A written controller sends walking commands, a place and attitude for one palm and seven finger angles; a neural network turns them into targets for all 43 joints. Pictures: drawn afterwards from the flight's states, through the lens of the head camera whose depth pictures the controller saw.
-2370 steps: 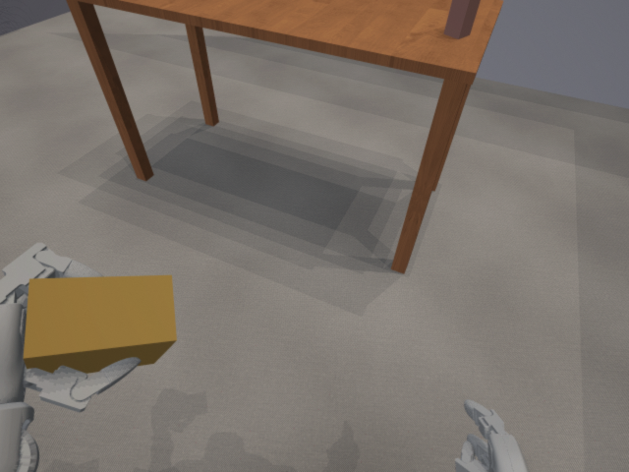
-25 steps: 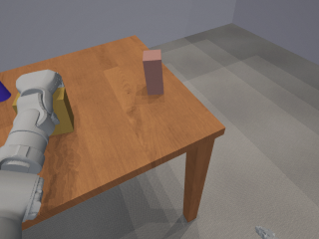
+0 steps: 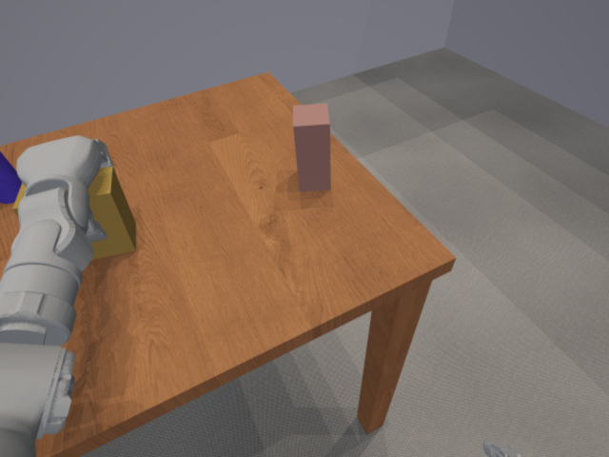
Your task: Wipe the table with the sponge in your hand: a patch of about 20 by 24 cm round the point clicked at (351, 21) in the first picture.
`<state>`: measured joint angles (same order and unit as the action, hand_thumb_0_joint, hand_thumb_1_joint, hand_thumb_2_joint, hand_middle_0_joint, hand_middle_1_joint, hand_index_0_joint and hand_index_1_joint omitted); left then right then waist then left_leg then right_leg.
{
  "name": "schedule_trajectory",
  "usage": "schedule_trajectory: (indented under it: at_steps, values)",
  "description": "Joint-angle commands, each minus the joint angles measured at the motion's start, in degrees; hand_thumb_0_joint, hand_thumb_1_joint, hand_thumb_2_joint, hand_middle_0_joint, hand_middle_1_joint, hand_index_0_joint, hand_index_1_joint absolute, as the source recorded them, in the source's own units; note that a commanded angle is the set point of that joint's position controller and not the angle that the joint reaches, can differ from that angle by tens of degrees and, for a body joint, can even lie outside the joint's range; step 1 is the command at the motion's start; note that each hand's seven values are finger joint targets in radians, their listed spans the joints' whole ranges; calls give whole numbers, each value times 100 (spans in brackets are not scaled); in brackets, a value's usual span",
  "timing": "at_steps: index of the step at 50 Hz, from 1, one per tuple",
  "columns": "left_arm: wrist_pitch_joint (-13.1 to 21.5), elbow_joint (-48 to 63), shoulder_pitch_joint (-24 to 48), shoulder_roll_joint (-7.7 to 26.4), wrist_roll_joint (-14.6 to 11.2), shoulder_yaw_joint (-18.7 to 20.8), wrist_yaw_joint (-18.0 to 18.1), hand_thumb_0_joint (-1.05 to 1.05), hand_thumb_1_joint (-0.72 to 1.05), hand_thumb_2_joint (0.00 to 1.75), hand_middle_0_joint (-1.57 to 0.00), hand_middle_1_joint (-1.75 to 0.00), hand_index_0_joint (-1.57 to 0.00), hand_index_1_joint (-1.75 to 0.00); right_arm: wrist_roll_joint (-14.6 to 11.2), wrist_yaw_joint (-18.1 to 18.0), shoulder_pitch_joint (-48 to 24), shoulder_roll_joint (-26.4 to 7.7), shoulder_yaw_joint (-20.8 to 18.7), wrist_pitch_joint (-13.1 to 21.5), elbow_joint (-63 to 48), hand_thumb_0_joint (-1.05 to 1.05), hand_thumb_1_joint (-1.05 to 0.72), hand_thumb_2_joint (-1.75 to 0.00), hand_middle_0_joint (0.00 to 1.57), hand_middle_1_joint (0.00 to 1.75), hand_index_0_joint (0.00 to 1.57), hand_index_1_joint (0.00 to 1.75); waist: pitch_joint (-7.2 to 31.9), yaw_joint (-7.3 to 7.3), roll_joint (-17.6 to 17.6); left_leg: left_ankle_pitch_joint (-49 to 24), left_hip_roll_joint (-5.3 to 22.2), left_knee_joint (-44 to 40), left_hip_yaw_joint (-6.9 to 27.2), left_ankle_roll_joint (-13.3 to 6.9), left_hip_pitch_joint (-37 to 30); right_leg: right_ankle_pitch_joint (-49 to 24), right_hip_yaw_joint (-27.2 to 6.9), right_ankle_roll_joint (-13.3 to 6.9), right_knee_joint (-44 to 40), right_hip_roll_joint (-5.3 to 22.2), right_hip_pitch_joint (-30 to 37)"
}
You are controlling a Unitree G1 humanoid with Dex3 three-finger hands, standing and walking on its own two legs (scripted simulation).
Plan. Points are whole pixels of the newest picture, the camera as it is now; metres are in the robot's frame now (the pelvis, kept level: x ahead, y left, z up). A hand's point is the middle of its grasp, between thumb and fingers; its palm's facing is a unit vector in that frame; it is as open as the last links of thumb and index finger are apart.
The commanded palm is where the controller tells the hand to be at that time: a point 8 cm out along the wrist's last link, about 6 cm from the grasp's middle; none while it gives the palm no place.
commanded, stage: slide back across to the first lane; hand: left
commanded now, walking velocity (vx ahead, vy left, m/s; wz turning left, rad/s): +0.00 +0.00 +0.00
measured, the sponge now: (87, 226) +0.39 +0.33 +0.11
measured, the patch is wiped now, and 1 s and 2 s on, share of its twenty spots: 1.00 1.00 1.00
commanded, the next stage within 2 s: wipe back along the first lane in 0.36 s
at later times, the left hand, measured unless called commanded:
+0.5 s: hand (27, 212) +0.37 +0.38 +0.16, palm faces -0.04 +0.00 -1.00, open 10.2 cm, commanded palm +0.35 +0.37 +0.22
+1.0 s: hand (32, 243) +0.32 +0.35 +0.16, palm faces +0.04 -0.03 -1.00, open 10.2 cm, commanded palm +0.29 +0.34 +0.20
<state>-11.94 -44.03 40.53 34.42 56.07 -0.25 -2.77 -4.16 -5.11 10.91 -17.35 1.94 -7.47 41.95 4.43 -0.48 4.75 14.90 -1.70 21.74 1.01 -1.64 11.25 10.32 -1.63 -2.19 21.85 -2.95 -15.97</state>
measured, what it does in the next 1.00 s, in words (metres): stands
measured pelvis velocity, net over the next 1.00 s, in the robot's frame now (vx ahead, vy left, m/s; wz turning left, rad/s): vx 0.00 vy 0.04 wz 0.04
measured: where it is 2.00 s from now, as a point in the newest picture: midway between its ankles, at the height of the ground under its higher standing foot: outside the picture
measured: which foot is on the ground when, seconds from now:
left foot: down 0.00-1.00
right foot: down 0.00-1.00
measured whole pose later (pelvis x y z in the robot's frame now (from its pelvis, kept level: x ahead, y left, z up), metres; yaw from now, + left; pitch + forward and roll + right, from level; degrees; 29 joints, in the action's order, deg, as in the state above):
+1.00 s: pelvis +0.00 +0.04 +0.00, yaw +2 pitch +1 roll -1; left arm -26.0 -13.0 24.9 30.8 54.9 -6.3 -9.0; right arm -3.1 -1.7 2.6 -16.1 4.3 -5.8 38.0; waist 2.4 -6.2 5.2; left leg 12.7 -4.8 18.0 2.8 -4.2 5.9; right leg 9.3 -0.2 -0.9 18.0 0.3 -9.7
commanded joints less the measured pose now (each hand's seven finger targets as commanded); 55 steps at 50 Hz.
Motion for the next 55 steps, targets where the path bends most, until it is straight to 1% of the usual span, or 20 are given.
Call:
schedule_trajectory:
  at_steps: [1,4,5,7,13,15,18,20,22,31,35,36,38,40,41,45,46,50,51,55]
  values:
    - [-459,873,2039,2237,275,475,107,0,10,130,-120,-160,-120,-160,8,10,-825,-728,-200,254,-849,0,-90,-90,20,30,20,30,1290,-251,-352,-1616,-140,-328,-133,-116,318,-1345,-93,-156,-146,244,1691]
    - [-528,1403,2178,2108,140,366,-110,0,10,130,-120,-160,-120,-160,-10,14,-910,-711,-214,285,-975,0,-90,-90,20,30,20,30,1552,-220,-245,-1878,-128,-313,-92,-120,-4,-1591,-32,-173,-169,234,1774]
    - [-488,1558,2101,2291,55,571,-189,0,10,130,-120,-160,-120,-160,7,0,-954,-711,-209,312,-1054,0,-90,-90,20,30,20,30,1668,-260,-208,-2060,-128,-309,-34,-125,-58,-1709,-22,-196,-165,229,1834]
    - [-496,1615,2254,2057,150,281,-337,0,10,130,-120,-160,-120,-160,3,-12,-892,-700,-203,307,-1011,0,-90,-90,20,30,20,30,1584,-134,-154,-2248,-97,-277,-28,-102,-215,-1736,63,-204,-173,210,1662]
    - [-350,2475,2424,1607,66,-53,-579,0,10,130,-120,-160,-120,-160,18,27,-862,-652,-213,394,-1077,0,-90,-90,20,30,20,30,1598,-75,263,-3584,32,-145,224,135,-965,-1758,227,-265,-252,126,1174]
    - [-307,2708,2189,1857,13,256,-583,0,10,130,-120,-160,-120,-160,44,55,-878,-684,-220,429,-1139,0,-90,-90,20,30,20,30,1763,-208,252,-3963,59,-128,290,211,-1078,-1834,218,-300,-259,110,1270]
    - [-292,2853,1910,1686,-29,266,-569,0,10,130,-120,-160,-120,-160,85,106,-858,-661,-230,433,-1087,0,-90,-90,20,30,20,30,1897,-254,88,-4610,84,-32,320,299,-1231,-2089,257,-275,-205,129,1328]
    - [-371,2846,1801,2045,-22,614,-526,0,10,130,-120,-160,-120,-160,88,141,-933,-699,-201,417,-1079,0,-90,-90,20,30,20,30,1860,-343,30,-4519,77,-91,323,327,-1094,-2071,240,-301,-235,126,1433]
    - [-399,2833,1829,2036,5,622,-483,0,10,130,-120,-160,-120,-160,106,159,-960,-671,-178,424,-1043,0,-90,-90,20,30,20,30,1850,-357,-17,-4484,54,-136,284,347,-984,-2099,270,-294,-218,155,1557]
    - [-627,3756,1057,961,-99,-88,-602,0,10,130,-120,-160,-120,-160,118,319,-1212,-562,-172,513,-1272,0,-90,-90,20,30,20,30,2092,-425,92,-4980,146,-41,454,416,-1377,-1859,303,-267,-190,153,1409]
    - [-805,3953,334,1226,-208,365,-520,0,10,130,-120,-160,-120,-160,116,372,-1391,-602,-147,496,-1287,0,-90,-90,20,30,20,30,1835,-593,-169,-4560,122,-148,415,398,-1077,-1857,254,-286,-227,123,1584]
    - [-858,3933,424,941,-196,116,-505,0,10,130,-120,-160,-120,-160,118,361,-1424,-552,-105,498,-1259,0,-90,-90,20,30,20,30,1608,-534,-315,-4349,102,-198,371,390,-941,-1790,327,-263,-212,162,1549]
    - [-945,3864,541,1100,-157,211,-424,0,10,130,-120,-160,-120,-160,128,349,-1472,-600,-98,465,-1178,0,-90,-90,20,30,20,30,1379,-539,-388,-3818,96,-348,348,401,-776,-1557,310,-278,-282,144,1526]
    - [-1097,3999,466,1243,-77,331,-360,0,10,130,-120,-160,-120,-160,101,341,-1664,-591,-64,467,-1250,0,-90,-90,20,30,20,30,1378,-618,-277,-3702,99,-362,341,363,-764,-1457,236,-325,-263,113,1547]
    - [-1143,3981,514,1003,-63,118,-365,0,10,130,-120,-160,-120,-160,117,338,-1638,-557,-56,486,-1242,0,-90,-90,20,30,20,30,1426,-580,-326,-3703,78,-356,316,364,-760,-1449,295,-310,-239,152,1594]
    - [-1341,4000,351,1038,37,56,-455,0,10,130,-120,-160,-120,-160,77,331,-1784,-570,-42,448,-1288,0,-90,-90,20,30,20,30,1301,-570,-69,-3095,69,-429,277,298,-696,-1152,201,-352,-288,102,1514]
    - [-1355,3994,273,767,14,-172,-498,0,10,130,-120,-160,-120,-160,95,323,-1746,-526,-25,478,-1324,0,-90,-90,20,30,20,30,1321,-555,-157,-3041,39,-422,244,262,-690,-1140,274,-329,-247,142,1568]
    - [-1388,4060,4,845,26,-133,-620,0,10,130,-120,-160,-120,-160,74,290,-1819,-526,-24,459,-1379,0,-90,-90,20,30,20,30,1177,-540,-52,-2517,39,-449,245,186,-629,-944,182,-350,-291,98,1463]
    - [-1390,3952,5,647,6,-325,-659,0,10,130,-120,-160,-120,-160,82,273,-1761,-514,0,474,-1375,0,-90,-90,20,30,20,30,1097,-484,-258,-2387,15,-431,192,144,-561,-937,263,-324,-261,136,1469]
    - [-1346,3919,-321,854,-70,-103,-703,0,10,130,-120,-160,-120,-160,74,242,-1804,-550,-5,455,-1406,0,-90,-90,20,30,20,30,878,-526,-266,-1968,23,-470,194,91,-401,-807,203,-331,-284,118,1411]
